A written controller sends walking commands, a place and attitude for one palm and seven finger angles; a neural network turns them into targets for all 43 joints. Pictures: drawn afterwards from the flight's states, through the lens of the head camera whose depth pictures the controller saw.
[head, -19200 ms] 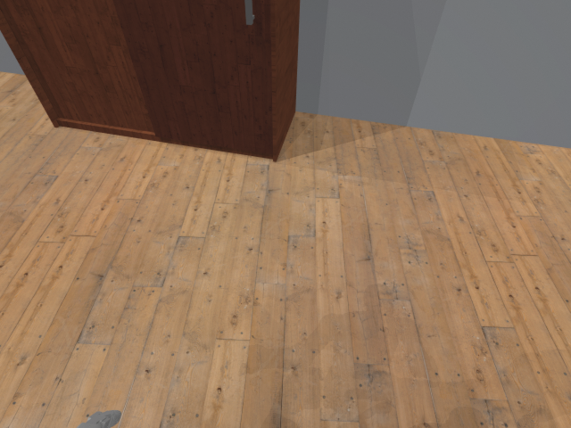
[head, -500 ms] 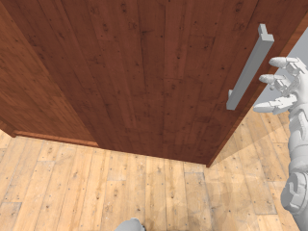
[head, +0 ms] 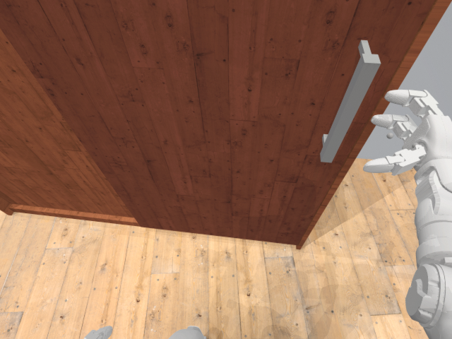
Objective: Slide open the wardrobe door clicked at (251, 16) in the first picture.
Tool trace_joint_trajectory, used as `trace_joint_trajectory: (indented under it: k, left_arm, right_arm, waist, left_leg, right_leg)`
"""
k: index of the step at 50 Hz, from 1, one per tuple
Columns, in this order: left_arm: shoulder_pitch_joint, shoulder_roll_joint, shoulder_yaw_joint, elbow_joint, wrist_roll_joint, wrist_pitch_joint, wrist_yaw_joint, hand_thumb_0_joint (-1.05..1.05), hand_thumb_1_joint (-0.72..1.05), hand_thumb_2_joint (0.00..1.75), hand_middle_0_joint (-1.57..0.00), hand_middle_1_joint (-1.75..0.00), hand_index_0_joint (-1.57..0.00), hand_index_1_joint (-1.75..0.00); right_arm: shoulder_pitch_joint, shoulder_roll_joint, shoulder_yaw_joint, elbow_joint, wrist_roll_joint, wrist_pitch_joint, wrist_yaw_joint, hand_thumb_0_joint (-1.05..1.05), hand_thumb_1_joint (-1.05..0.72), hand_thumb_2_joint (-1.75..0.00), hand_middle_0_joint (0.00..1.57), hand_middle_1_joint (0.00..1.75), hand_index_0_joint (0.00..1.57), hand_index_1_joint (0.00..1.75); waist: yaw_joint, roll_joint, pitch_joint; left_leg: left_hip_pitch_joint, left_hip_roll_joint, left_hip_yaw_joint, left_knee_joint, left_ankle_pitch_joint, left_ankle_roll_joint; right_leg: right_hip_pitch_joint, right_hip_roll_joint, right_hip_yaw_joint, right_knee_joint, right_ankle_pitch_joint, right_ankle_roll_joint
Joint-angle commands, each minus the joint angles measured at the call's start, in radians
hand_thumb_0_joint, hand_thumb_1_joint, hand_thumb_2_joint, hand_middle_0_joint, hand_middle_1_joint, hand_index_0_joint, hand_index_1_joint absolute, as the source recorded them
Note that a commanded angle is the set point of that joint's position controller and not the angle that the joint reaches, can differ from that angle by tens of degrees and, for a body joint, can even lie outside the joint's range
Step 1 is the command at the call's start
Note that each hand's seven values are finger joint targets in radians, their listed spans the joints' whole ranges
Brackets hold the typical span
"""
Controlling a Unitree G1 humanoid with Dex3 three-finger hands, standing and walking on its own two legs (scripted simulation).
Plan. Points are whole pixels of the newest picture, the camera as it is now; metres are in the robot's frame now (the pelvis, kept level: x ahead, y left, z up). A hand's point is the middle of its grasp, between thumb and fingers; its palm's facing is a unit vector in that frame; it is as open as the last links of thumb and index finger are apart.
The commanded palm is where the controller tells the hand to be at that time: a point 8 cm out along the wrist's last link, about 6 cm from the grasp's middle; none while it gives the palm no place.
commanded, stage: move the hooked fingers beside the handle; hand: right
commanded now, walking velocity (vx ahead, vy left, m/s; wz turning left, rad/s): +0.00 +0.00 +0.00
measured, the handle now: (342, 109) +0.52 -0.14 +0.11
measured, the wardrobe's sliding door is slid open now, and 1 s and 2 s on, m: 0.00 0.00 0.00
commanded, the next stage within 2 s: feel for the door with the fingertips in 0.06 s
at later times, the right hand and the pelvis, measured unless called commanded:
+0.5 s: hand (360, 130) +0.47 -0.16 +0.11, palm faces -0.03 +1.00 +0.02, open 14.0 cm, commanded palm +0.44 -0.22 +0.12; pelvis +0.00 +0.00 +0.00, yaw +1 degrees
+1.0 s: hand (362, 123) +0.48 -0.17 +0.12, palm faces -0.02 +1.00 +0.01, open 13.9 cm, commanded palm +0.46 -0.21 +0.12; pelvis -0.01 +0.01 +0.00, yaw -1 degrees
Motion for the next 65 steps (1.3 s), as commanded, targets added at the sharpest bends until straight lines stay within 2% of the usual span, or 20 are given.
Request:
trace_joint_trajectory:
  k: [1,2,4,7,9,14,17,20,22,27,30,35,38,43,52,55,57,60,62,65]
  left_arm:
    - [0.094,0.167,0.055,-0.051,-0.001,-0.025,0.014,0.0,0.9,0.9,-0.2,-0.3,-0.2,-0.3]
    - [0.095,0.169,0.054,-0.05,-0.001,-0.025,0.016,0.0,0.9,0.9,-0.2,-0.3,-0.2,-0.3]
    - [0.091,0.162,0.051,-0.046,0.0,-0.03,0.014,0.0,0.9,0.9,-0.2,-0.3,-0.2,-0.3]
    - [0.106,0.169,0.054,-0.046,0.006,-0.03,0.014,0.0,0.9,0.9,-0.2,-0.3,-0.2,-0.3]
    - [0.107,0.159,0.054,-0.039,0.007,-0.035,0.008,0.0,0.9,0.9,-0.2,-0.3,-0.2,-0.3]
    - [0.117,0.162,0.061,-0.043,0.009,-0.031,-0.004,0.0,0.9,0.9,-0.2,-0.3,-0.2,-0.3]
    - [0.12,0.155,0.065,-0.052,0.013,-0.029,-0.015,0.0,0.9,0.9,-0.2,-0.3,-0.2,-0.3]
    - [0.121,0.156,0.065,-0.059,0.015,-0.024,-0.017,0.0,0.9,0.9,-0.2,-0.3,-0.2,-0.3]
    - [0.115,0.152,0.065,-0.063,0.012,-0.022,-0.018,0.0,0.9,0.9,-0.2,-0.3,-0.2,-0.3]
    - [0.107,0.144,0.064,-0.053,0.012,-0.031,-0.015,0.0,0.9,0.9,-0.2,-0.3,-0.2,-0.3]
    - [0.115,0.153,0.061,-0.042,0.012,-0.032,-0.008,0.0,0.9,0.9,-0.2,-0.3,-0.2,-0.3]
    - [0.116,0.148,0.06,-0.039,0.011,-0.036,-0.009,0.0,0.9,0.9,-0.2,-0.3,-0.2,-0.3]
    - [0.119,0.159,0.063,-0.036,0.007,-0.034,-0.007,0.0,0.9,0.9,-0.2,-0.3,-0.2,-0.3]
    - [0.124,0.16,0.061,-0.031,0.008,-0.034,-0.008,0.0,0.9,0.9,-0.2,-0.3,-0.2,-0.3]
    - [0.149,0.165,0.06,-0.018,0.016,-0.039,-0.008,0.0,0.9,0.9,-0.2,-0.3,-0.2,-0.3]
    - [0.157,0.172,0.055,-0.008,0.015,-0.041,-0.004,0.0,0.9,0.9,-0.2,-0.3,-0.2,-0.3]
    - [0.159,0.175,0.054,-0.014,0.013,-0.041,-0.002,0.0,0.9,0.9,-0.2,-0.3,-0.2,-0.3]
    - [0.163,0.167,0.056,-0.021,0.017,-0.045,-0.007,0.0,0.9,0.9,-0.2,-0.3,-0.2,-0.3]
    - [0.163,0.17,0.056,-0.016,0.018,-0.047,-0.011,0.0,0.9,0.9,-0.2,-0.3,-0.2,-0.3]
    - [0.168,0.173,0.055,-0.026,0.019,-0.048,-0.012,0.0,0.9,0.9,-0.2,-0.3,-0.2,-0.3]
  right_arm:
    - [-0.512,-0.232,-0.017,-0.17,0.022,-0.053,0.003,0.0,0.5,-0.3,0.3,1.2,0.3,1.2]
    - [-0.515,-0.25,-0.025,-0.163,0.015,-0.05,0.0,0.0,0.5,-0.3,0.3,1.2,0.3,1.2]
    - [-0.543,-0.203,0.021,-0.157,0.005,-0.05,-0.004,0.0,0.5,-0.3,0.3,1.2,0.3,1.2]
    - [-0.553,-0.278,-0.041,-0.174,0.0,-0.071,-0.015,0.0,0.5,-0.3,0.3,1.2,0.3,1.2]
    - [-0.56,-0.202,0.009,-0.171,0.003,-0.074,-0.013,0.0,0.5,-0.3,0.3,1.2,0.3,1.2]
    - [-0.519,-0.174,0.011,-0.162,0.007,-0.057,-0.035,0.0,0.5,-0.3,0.3,1.2,0.3,1.2]
    - [-0.479,-0.149,0.012,-0.208,0.002,-0.057,-0.066,0.0,0.5,-0.3,0.3,1.2,0.3,1.2]
    - [-0.45,-0.174,-0.016,-0.219,-0.003,-0.057,-0.096,0.0,0.5,-0.3,0.3,1.2,0.3,1.2]
    - [-0.453,-0.173,-0.015,-0.227,-0.017,-0.058,-0.108,0.0,0.5,-0.3,0.3,1.2,0.3,1.2]
    - [-0.524,-0.157,0.006,-0.256,-0.027,-0.081,-0.131,0.0,0.5,-0.3,0.3,1.2,0.3,1.2]
    - [-0.53,-0.224,-0.039,-0.192,-0.032,-0.084,-0.133,0.0,0.5,-0.3,0.3,1.2,0.3,1.2]
    - [-0.558,-0.163,0.022,-0.173,-0.031,-0.09,-0.098,0.0,0.5,-0.3,0.3,1.2,0.3,1.2]
    - [-0.534,-0.188,-0.007,-0.121,-0.012,-0.077,-0.079,0.0,0.5,-0.3,0.3,1.2,0.3,1.2]
    - [-0.608,-0.147,0.043,-0.116,-0.017,-0.07,-0.073,0.0,0.5,-0.3,0.3,1.2,0.3,1.2]
    - [-0.676,-0.212,0.005,-0.1,-0.045,-0.089,-0.105,0.0,0.5,-0.3,0.3,1.2,0.3,1.2]
    - [-0.717,-0.225,0.009,-0.041,-0.043,-0.076,-0.099,0.0,0.5,-0.3,0.3,1.2,0.3,1.2]
    - [-0.721,-0.254,-0.001,-0.038,-0.051,-0.07,-0.094,0.0,0.5,-0.3,0.3,1.2,0.3,1.2]
    - [-0.693,-0.193,0.027,-0.05,-0.039,-0.077,-0.086,0.0,0.5,-0.3,0.3,1.2,0.3,1.2]
    - [-0.714,-0.176,0.037,-0.065,-0.031,-0.077,-0.089,0.0,0.5,-0.3,0.3,1.2,0.3,1.2]
    - [-0.661,-0.204,0.005,-0.051,-0.024,-0.079,-0.091,0.0,0.5,-0.3,0.3,1.2,0.3,1.2]
  waist:
    - [0.036,-0.034,-0.32]
    - [0.034,-0.051,-0.327]
    - [0.048,-0.082,-0.313]
    - [0.028,-0.07,-0.4]
    - [0.035,-0.112,-0.394]
    - [0.027,-0.055,-0.381]
    - [0.009,-0.07,-0.417]
    - [0.001,-0.003,-0.382]
    - [0.001,-0.017,-0.371]
    - [0.016,-0.062,-0.378]
    - [0.02,0.005,-0.35]
    - [0.036,-0.057,-0.371]
    - [0.038,0.001,-0.362]
    - [0.061,-0.035,-0.33]
    - [0.063,-0.048,-0.398]
    - [0.093,-0.018,-0.323]
    - [0.086,-0.039,-0.356]
    - [0.075,-0.09,-0.378]
    - [0.086,-0.069,-0.382]
    - [0.066,-0.021,-0.37]
  left_leg:
    - [0.217,-0.037,-0.027,-0.041,0.308,0.022]
    - [0.216,-0.034,-0.027,-0.037,0.296,0.024]
    - [0.179,-0.033,-0.026,-0.04,0.269,0.025]
    - [0.221,-0.035,-0.029,-0.022,0.31,0.027]
    - [0.182,-0.036,-0.021,-0.02,0.306,0.028]
    - [0.194,-0.04,-0.015,-0.017,0.314,0.025]
    - [0.208,-0.042,-0.013,-0.011,0.348,0.026]
    - [0.268,-0.042,-0.015,-0.016,0.366,0.026]
    - [0.266,-0.04,-0.02,-0.019,0.355,0.025]
    - [0.254,-0.04,-0.027,-0.025,0.337,0.026]
    - [0.294,-0.038,-0.038,-0.033,0.324,0.022]
    - [0.265,-0.037,-0.038,-0.028,0.343,0.024]
    - [0.275,-0.037,-0.04,-0.032,0.343,0.018]
    - [0.203,-0.037,-0.035,-0.035,0.29,0.02]
    - [0.213,-0.037,-0.042,-0.023,0.288,0.018]
    - [0.192,-0.037,-0.044,-0.039,0.234,0.015]
    - [0.193,-0.035,-0.05,-0.038,0.216,0.014]
    - [0.159,-0.038,-0.034,-0.027,0.214,0.024]
    - [0.144,-0.04,-0.033,-0.033,0.202,0.018]
    - [0.189,-0.041,-0.032,-0.031,0.199,0.021]
  right_leg:
    - [0.117,0.025,0.048,-0.089,0.332,-0.01]
    - [0.112,0.027,0.052,-0.091,0.323,-0.008]
    - [0.122,0.029,0.054,-0.088,0.308,-0.007]
    - [0.142,0.028,0.063,-0.077,0.367,-0.004]
    - [0.176,0.025,0.067,-0.072,0.392,0.003]
    - [0.147,0.022,0.063,-0.077,0.395,0.001]
    - [0.179,0.02,0.061,-0.073,0.463,0.006]
    - [0.114,0.025,0.05,-0.083,0.426,-0.003]
    - [0.103,0.026,0.041,-0.092,0.39,-0.003]
    - [0.131,0.029,0.038,-0.092,0.359,-0.002]
    - [0.067,0.033,0.034,-0.096,0.305,-0.011]
    - [0.103,0.034,0.035,-0.085,0.332,-0.008]
    - [0.067,0.033,0.029,-0.083,0.308,-0.009]
    - [0.083,0.033,0.043,-0.079,0.282,-0.009]
    - [0.076,0.036,0.051,-0.065,0.287,-0.011]
    - [0.022,0.036,0.052,-0.067,0.221,-0.016]
    - [0.018,0.038,0.052,-0.069,0.201,-0.015]
    - [0.073,0.037,0.062,-0.065,0.239,-0.009]
    - [0.081,0.032,0.064,-0.066,0.228,-0.007]
    - [0.039,0.035,0.062,-0.072,0.213,-0.012]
